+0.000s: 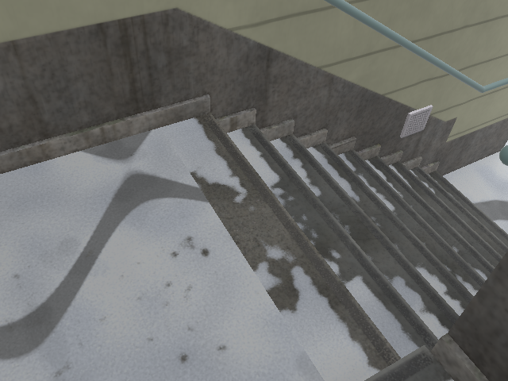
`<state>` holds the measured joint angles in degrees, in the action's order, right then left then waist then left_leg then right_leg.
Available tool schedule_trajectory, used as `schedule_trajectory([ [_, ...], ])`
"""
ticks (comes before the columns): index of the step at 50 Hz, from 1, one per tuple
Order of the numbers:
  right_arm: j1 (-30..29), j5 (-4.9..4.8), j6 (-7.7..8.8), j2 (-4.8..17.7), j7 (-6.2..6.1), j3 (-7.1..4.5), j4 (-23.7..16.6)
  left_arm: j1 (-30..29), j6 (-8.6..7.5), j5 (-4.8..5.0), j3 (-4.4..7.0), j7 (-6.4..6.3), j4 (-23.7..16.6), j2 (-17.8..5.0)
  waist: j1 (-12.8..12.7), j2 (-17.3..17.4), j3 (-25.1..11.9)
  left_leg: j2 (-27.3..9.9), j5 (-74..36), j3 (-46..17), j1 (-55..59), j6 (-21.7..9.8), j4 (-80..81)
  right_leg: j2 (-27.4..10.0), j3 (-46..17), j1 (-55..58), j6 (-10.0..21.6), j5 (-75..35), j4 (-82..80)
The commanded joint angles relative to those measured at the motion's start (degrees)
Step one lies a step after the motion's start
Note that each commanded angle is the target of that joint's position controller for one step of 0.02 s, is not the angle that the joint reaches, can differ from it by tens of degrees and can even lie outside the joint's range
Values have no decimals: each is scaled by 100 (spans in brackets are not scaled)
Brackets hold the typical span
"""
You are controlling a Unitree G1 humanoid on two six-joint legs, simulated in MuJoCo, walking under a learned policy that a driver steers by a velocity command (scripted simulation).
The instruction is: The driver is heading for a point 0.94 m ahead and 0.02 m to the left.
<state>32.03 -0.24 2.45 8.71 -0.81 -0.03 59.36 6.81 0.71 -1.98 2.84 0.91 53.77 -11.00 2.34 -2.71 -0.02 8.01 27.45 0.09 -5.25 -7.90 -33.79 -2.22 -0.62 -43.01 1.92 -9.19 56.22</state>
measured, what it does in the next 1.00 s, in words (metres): goes down: right foot 0.17 m lower, then left foot 0.17 m lower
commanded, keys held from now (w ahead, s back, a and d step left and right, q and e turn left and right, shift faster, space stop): w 1.00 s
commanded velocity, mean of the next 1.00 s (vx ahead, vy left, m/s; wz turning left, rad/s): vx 0.50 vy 0.00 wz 0.00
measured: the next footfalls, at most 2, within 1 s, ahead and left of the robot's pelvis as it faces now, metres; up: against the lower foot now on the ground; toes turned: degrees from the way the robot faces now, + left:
right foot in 0.28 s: +0.33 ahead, -0.09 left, -0.17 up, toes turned -1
left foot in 0.84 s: +0.72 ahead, +0.12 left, -0.35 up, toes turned -2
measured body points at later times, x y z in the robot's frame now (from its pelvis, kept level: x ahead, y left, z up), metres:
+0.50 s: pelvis +0.31 -0.04 -0.17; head +0.34 -0.04 +0.28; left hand +0.28 +0.20 -0.32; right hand +0.32 -0.28 -0.32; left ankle +0.35 +0.12 -0.82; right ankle +0.29 -0.09 -0.89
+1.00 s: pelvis +0.66 +0.03 -0.33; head +0.68 +0.02 +0.12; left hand +0.71 +0.27 -0.47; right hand +0.72 -0.20 -0.48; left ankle +0.68 +0.12 -1.06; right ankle +0.63 -0.12 -0.88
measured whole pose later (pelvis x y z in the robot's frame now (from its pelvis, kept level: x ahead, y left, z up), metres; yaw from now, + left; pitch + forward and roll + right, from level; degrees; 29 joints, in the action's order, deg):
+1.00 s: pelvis +0.66 +0.03 -0.33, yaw -1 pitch +3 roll +0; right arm 14.4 0.5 3.7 9.6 1.1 -0.9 55.3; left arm 15.8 -5.5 2.4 2.2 -2.4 55.2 -10.0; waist -1.6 0.4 -1.6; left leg 2.0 13.0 -0.6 -20.0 -2.6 -29.6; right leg -1.2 -3.3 -45.5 1.1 24.6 94.6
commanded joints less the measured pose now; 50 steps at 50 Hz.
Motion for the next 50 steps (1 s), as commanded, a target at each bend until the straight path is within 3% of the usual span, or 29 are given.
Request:
schedule_trajectory([
  [1,534,95,116,460,-110,-77,-63,-864,-175,-29,157,5,-298,-571,218,566,835,-1456,-2359,-1803,718,-220,552,-4,-187,-1296,122,-957,-997],
  [9,819,271,188,222,-40,-40,212,-2006,-345,121,-97,157,-785,-105,911,298,1275,-1001,-2812,-1447,-170,-152,-484,182,403,796,110,-1264,-3058],
  [13,1087,352,27,515,-241,-75,491,25,-449,175,11,-44,-141,-423,209,100,790,-1123,-4914,-1338,9,-153,-2990,127,317,2750,218,-714,-4201],
  [14,1044,1065,139,657,536,63,691,3266,-356,-414,13,187,926,-762,-745,-17,-275,-627,-3988,-1134,-1078,834,-3538,-421,-440,5970,255,-2290,-2880],
  [15,-129,10,136,859,24,-298,224,2244,-403,-152,256,68,561,-1153,-1126,-111,341,-7,-118,-374,-3143,273,-6222,-727,-605,6072,770,-2424,-3585],
  [16,701,-260,106,573,-236,-218,151,2725,-471,-73,220,70,538,-1213,-720,-910,-1241,-116,2407,-490,-4242,460,-7779,-2118,-1656,8296,1329,-5452,-1217],
  [18,266,15,93,866,-271,-231,-65,1971,-433,348,199,-36,381,-901,-560,-408,-1083,-709,1133,-481,-5092,375,-6471,-2047,-2239,7181,1953,-1474,-2346],
  [19,-328,258,29,873,-154,-277,-105,1488,-369,205,210,-119,244,-769,-529,-217,-489,-838,850,-335,-4902,362,-6457,-1886,-2529,5719,2071,1070,-3171],
  [21,-664,411,-69,692,13,-374,-50,1417,-513,166,63,-179,296,-510,-75,576,485,-1096,-608,-712,-3587,505,-4002,-1556,-1986,3278,1759,327,-3462],
  [22,-987,701,233,-91,269,-94,-148,1581,-727,-553,-97,156,424,-30,-195,466,205,-1445,-2444,-1026,-3048,320,-3097,-800,-1276,2282,1531,1705,-3732],
  [23,-979,434,-50,217,155,-305,-169,1443,-705,196,127,-156,443,-616,65,-9,436,-1082,-1636,-335,-2670,641,-2896,-1147,-1610,2352,1616,-407,-3602],
  [24,-833,781,211,-201,450,46,-191,1549,-799,-449,-41,152,482,-350,-75,206,-62,-1241,-2690,-532,-2781,500,-3293,-580,-1199,1870,1606,1217,-3314],
  [26,-936,956,268,0,562,93,-254,1548,-906,-533,-235,180,485,315,-164,470,255,-1599,-4389,-1167,-3846,437,-2133,-590,-1358,2085,1518,1452,-2716],
  [30,-2145,662,242,427,421,86,-807,2339,-951,-303,-450,42,688,160,-350,106,343,-1490,-5657,-565,-2744,700,-1214,-249,-1305,1025,1314,2573,-2130],
  [31,-2332,202,96,659,306,-91,-879,2165,-771,533,-140,-174,562,-619,-245,165,325,-1125,-5387,-320,-2350,663,-878,-269,-1473,1351,1193,2050,-2075],
  [32,-2583,139,42,656,292,-90,-918,2404,-638,500,-175,-259,578,-674,-390,303,468,-1130,-5343,-370,-2385,625,-891,-310,-1571,1392,1127,2245,-1766],
  [33,-3403,805,142,639,407,107,-1344,3102,-871,-407,-555,-76,829,268,-750,413,916,-1551,-5031,-755,-3761,700,-530,-430,-1848,2293,1179,3366,-1531],
  [34,-3677,840,137,600,424,83,-1478,3517,-936,-368,-499,-75,937,242,-1012,120,1019,-1493,-4702,-669,-4504,703,52,-450,-2054,3279,1290,3338,-1284],
  [35,-4243,-331,247,694,389,-51,-1755,2738,-724,586,-198,-406,674,-471,-1048,294,1203,-1174,-4306,-744,-4414,707,23,-404,-2422,2894,1017,2122,-1153],
  [36,-4293,-495,309,504,431,58,-1804,2781,-622,617,-195,-523,691,-545,-1021,331,1173,-1157,-4243,-701,-4435,736,312,-406,-2282,3184,926,1717,-812],
  [39,-4281,-270,478,325,543,43,-1914,3112,-476,412,-158,-470,955,-181,-1180,58,798,-1028,-4397,-356,-3362,597,840,-226,-2062,3259,846,698,-320],
  [40,-3275,-300,454,447,509,-20,-1609,2639,-450,337,-131,-419,881,-247,-599,-175,587,-1155,-4327,-479,-2169,331,1392,-217,-1911,2869,849,176,418],
  [42,160,-143,212,1229,341,-430,-473,2178,-686,242,-123,-183,1020,29,945,842,-646,-1801,-7018,-375,2059,-271,1041,865,-676,609,304,2831,4352],
  [43,331,-28,285,1332,342,-360,-324,2861,-810,533,-139,-156,932,127,634,1702,-1757,-2847,-8594,-1429,4175,-923,-755,1088,-944,-1238,81,5722,6249],
  [44,236,-21,203,1327,287,-387,-420,2554,-976,656,-72,-148,565,-439,810,1995,-2362,-3108,-7694,-2092,4466,-1324,-674,786,-1105,-2019,-37,5666,6414],
  [45,-76,-22,144,1368,241,-438,-525,1907,-1004,689,-75,-165,132,-463,759,1930,-2367,-3287,-4689,-2651,4289,-1589,79,493,-840,-2773,-49,5300,6164],
  [46,-652,-15,86,1153,183,-396,-604,1495,-919,629,-128,-266,-47,-214,433,757,-1742,-3089,-2347,-2940,2784,-1439,1111,115,-335,-2509,-98,4373,5236],
  [48,-1780,129,222,676,154,-189,-802,1128,-673,445,-62,-360,-185,-79,-332,-163,-549,-3007,-2258,-2946,46,-1134,1590,-167,-461,-1786,-57,3058,4275],
  [50,-2372,119,248,607,125,-138,-887,923,-622,297,-46,-366,-462,156,-721,340,365,-2100,-2638,-1514,-2220,-657,2093,-413,-361,-521,-180,2350,1612],
])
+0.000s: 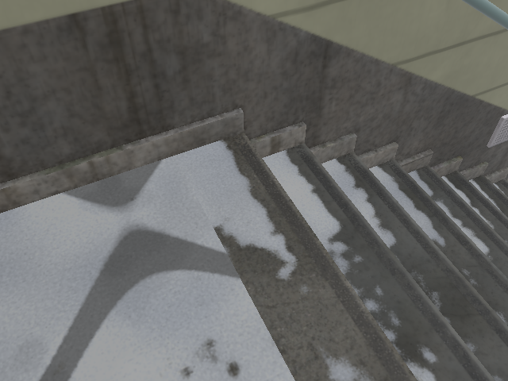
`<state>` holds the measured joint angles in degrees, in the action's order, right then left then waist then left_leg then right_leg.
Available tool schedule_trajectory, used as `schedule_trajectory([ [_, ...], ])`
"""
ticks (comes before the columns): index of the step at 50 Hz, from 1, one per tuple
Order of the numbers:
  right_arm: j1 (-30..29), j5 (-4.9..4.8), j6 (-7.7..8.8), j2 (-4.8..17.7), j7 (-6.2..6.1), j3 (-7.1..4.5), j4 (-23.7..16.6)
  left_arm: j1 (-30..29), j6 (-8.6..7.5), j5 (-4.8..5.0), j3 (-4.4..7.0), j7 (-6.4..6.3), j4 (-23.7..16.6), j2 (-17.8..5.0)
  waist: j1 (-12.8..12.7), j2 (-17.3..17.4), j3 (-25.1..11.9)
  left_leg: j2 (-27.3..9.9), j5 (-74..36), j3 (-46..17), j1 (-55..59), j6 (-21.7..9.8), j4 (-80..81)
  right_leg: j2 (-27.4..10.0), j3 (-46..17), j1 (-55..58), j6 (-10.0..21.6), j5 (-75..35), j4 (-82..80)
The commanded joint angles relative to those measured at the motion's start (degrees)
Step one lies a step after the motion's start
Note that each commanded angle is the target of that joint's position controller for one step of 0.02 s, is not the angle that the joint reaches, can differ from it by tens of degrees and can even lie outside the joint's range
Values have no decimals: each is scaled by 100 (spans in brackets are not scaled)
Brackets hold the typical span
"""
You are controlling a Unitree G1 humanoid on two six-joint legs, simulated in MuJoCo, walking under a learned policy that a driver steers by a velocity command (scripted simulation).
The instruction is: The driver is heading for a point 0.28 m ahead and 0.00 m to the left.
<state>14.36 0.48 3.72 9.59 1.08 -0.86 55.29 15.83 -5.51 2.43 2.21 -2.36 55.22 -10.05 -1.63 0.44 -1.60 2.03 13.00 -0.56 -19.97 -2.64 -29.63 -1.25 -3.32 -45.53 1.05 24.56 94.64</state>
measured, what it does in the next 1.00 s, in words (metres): walks ahead: right foot, then left foot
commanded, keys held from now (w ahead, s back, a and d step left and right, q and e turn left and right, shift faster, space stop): w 0.06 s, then no key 0.94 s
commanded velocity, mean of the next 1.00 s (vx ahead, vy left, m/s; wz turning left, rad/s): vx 0.15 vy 0.00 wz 0.00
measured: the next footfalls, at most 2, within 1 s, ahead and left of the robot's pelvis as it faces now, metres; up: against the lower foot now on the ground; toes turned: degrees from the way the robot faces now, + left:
right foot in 0.22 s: +0.34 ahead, -0.13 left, +0.00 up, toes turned +1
left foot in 0.56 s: +0.29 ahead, +0.11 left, +0.00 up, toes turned -1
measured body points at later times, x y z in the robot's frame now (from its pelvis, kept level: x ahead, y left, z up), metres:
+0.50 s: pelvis +0.21 -0.05 +0.00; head +0.25 -0.05 +0.45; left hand +0.35 +0.18 -0.13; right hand +0.30 -0.30 -0.14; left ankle +0.23 +0.12 -0.72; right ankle +0.29 -0.13 -0.74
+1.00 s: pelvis +0.27 -0.02 +0.00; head +0.29 -0.02 +0.45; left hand +0.36 +0.22 -0.14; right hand +0.32 -0.26 -0.15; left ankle +0.25 +0.11 -0.74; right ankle +0.30 -0.13 -0.74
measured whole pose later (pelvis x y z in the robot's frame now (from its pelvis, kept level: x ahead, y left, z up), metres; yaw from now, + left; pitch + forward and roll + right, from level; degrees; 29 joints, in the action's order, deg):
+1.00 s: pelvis +0.27 -0.02 +0.00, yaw +0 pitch -1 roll +0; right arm 12.7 -0.4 0.2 10.2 -2.4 -3.2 57.4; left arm 7.5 -0.4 0.4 2.7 -1.5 57.8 -11.2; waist -0.1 0.1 2.7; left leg -1.0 18.3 -1.3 -11.9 1.1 -31.0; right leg 1.6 -0.3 -15.7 1.3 13.9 30.5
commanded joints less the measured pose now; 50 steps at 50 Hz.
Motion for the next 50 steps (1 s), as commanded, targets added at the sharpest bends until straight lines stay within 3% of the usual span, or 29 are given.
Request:
schedule_trajectory([
  [1,-547,50,147,645,-121,-103,-480,-197,-66,-270,55,-49,-683,-50,-238,359,449,-1092,-1684,-901,-1270,-1036,1773,-384,125,660,-154,-1848,-3353],
  [2,-418,-17,160,787,-186,-160,-454,-322,-132,-314,69,-6,-694,-80,-163,461,182,-836,-1894,-546,-1365,-924,1674,-272,229,1472,-151,-2683,-4352],
  [3,-138,-107,188,952,-224,-219,-368,-576,-167,-288,69,56,-744,-76,-71,568,-85,-870,-1924,-513,-1125,-934,1692,-115,263,1947,-192,-3226,-4928],
  [4,54,-191,211,1105,-257,-269,-310,-889,-146,-223,57,106,-846,-84,29,569,-119,-1042,-2063,-666,-687,-987,1757,-46,223,1997,-214,-3360,-5403],
  [5,135,-234,209,1068,-268,-279,-239,-1169,-98,-164,73,156,-917,-185,87,523,28,-1143,-2268,-757,-187,-993,1691,-17,168,1799,-162,-3303,-5889],
  [7,490,-309,150,932,-287,-283,-80,-1640,-58,-201,69,226,-1082,-254,249,417,166,-1249,-2445,-887,613,-836,1445,61,175,1609,16,-3353,-6525],
  [9,754,-287,82,868,-263,-291,8,-1701,-69,-291,120,268,-1095,-430,256,389,78,-1255,-2622,-929,1198,-627,1017,99,176,1797,235,-3266,-6825],
  [10,755,-232,59,870,-254,-298,13,-1456,-77,-344,175,272,-1001,-589,130,328,-50,-1088,-2853,-838,1364,-491,647,155,189,2154,355,-3328,-6991],
  [11,794,-169,55,917,-238,-315,-30,-1124,-71,-414,235,254,-865,-777,20,227,-302,-833,-2980,-673,1298,-348,131,114,187,2828,463,-4229,-6981],
  [12,1122,-51,70,585,-201,-223,-73,-412,-100,-474,307,261,-729,-1124,-87,-384,-1027,-421,-2036,-464,198,-81,-1133,-647,-398,4777,866,-6750,-6333],
  [13,1812,-79,79,235,-160,-57,70,257,-43,-389,280,285,-558,-1079,-257,-1409,-2248,-12,938,-293,-902,272,-3012,-1978,-1611,6465,1840,-7525,-6290],
  [14,1814,-121,50,623,-96,-128,71,418,24,-246,202,313,-581,-868,-296,-1302,-2657,-11,2470,-696,-1196,362,-3916,-2153,-2311,6497,1968,-6725,-6509],
  [15,1392,-184,-26,990,-109,-253,-48,-59,66,-240,190,323,-698,-910,-230,-805,-2127,-163,2260,-834,-1503,401,-4278,-1987,-2140,5820,1787,-5828,-6719],
  [16,881,-184,-127,976,-176,-279,-189,-622,96,-285,122,310,-824,-764,-108,-412,-1508,-351,1966,-660,-1579,444,-4047,-1734,-1755,4991,1616,-5286,-6953],
  [17,621,-162,-191,889,-242,-305,-336,-1022,108,-289,81,295,-901,-662,76,-297,-1045,-522,1725,-555,-1441,493,-3576,-1513,-1468,4228,1502,-4919,-7180],
  [19,653,-143,-289,670,-332,-305,-364,-1461,162,-332,95,266,-937,-631,391,-602,-737,-612,1424,-346,-610,498,-2427,-1052,-985,3166,1220,-4174,-7475],
  [22,574,-142,-327,419,-398,-263,-347,-1355,209,-381,120,165,-855,-711,405,-725,-843,-441,943,-135,168,543,-1258,-913,-767,2908,1218,-3803,-7654],
  [25,484,-108,-409,474,-367,-278,-316,-1395,305,-273,99,102,-824,-687,505,-676,-824,-409,-113,-47,867,479,-382,-828,-746,2611,1061,-2180,-7799],
  [27,275,28,-443,512,-340,-281,-357,-1295,350,-222,55,108,-729,-543,501,-562,-507,-430,-383,-41,1214,312,89,-587,-726,2237,727,-523,-7909],
  [28,214,79,-444,653,-342,-295,-419,-1178,359,-245,47,121,-665,-503,446,-451,-270,-644,-249,-219,1213,199,270,-475,-721,2098,533,88,-7870],
  [29,104,38,-437,981,-354,-374,-430,-989,377,-242,89,112,-636,-562,225,-46,57,-674,421,-220,798,89,302,-181,-492,2101,398,311,-7824],
  [30,24,-10,-407,1011,-361,-409,-403,-968,391,-230,107,74,-609,-629,207,320,287,-636,1000,-287,261,47,493,-32,-270,2384,326,175,-7646],
  [32,-154,-16,-311,748,-373,-350,-402,-918,388,-217,120,28,-553,-621,146,510,357,-647,873,-339,55,115,682,18,-125,2712,321,-425,-7300],
  [36,-59,-29,-221,652,-358,-341,-283,-751,378,-289,108,82,-365,-445,126,322,49,-660,210,-370,317,124,601,87,116,3107,319,-1639,-6926],
  [39,-81,-60,-235,723,-361,-352,-241,-811,395,-248,130,107,-281,-516,135,180,18,-609,-97,-329,381,112,501,58,109,3297,314,-2119,-6827],
  [50,70,-83,-321,632,-361,-335,94,-842,470,-198,129,65,96,-624,154,-29,65,-448,-612,-151,637,148,344,-13,85,3491,309,-2486,-6754],
])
